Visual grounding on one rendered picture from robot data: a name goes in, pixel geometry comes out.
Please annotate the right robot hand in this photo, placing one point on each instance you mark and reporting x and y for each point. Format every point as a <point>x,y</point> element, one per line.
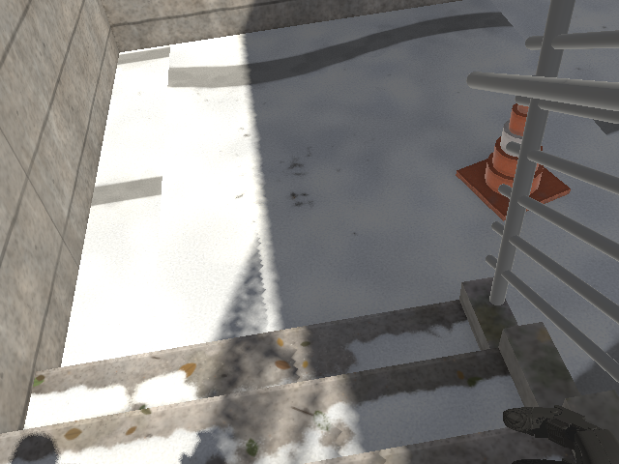
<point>569,429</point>

